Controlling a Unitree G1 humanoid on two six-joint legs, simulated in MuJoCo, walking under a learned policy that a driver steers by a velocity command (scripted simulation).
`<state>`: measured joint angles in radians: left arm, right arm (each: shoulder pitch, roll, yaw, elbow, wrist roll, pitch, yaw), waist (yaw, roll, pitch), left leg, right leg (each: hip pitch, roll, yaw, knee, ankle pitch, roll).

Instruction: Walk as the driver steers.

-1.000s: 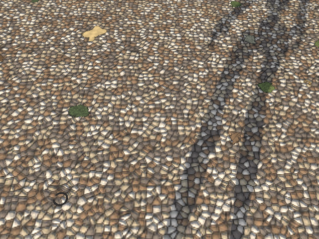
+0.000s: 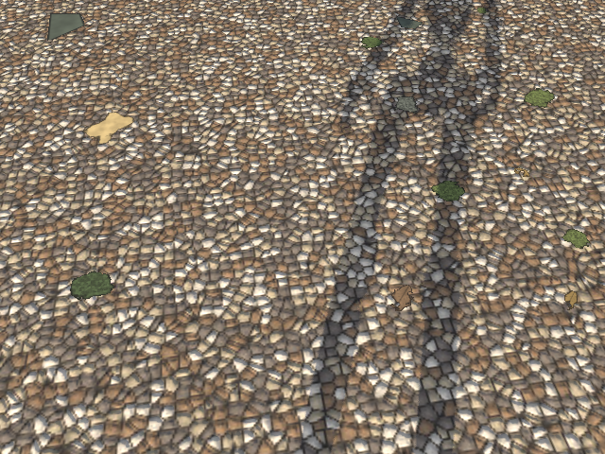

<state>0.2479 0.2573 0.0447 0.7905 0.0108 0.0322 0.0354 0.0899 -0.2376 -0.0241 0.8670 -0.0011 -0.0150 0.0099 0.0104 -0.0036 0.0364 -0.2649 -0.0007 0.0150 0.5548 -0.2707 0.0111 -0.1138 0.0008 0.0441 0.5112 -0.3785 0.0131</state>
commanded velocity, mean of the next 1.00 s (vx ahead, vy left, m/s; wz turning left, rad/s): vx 0.37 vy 0.00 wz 0.00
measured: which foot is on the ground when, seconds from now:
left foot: down 0.00-0.26, up 0.28-0.62, down 0.64-1.00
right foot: down 0.00-0.66, up 0.68-1.00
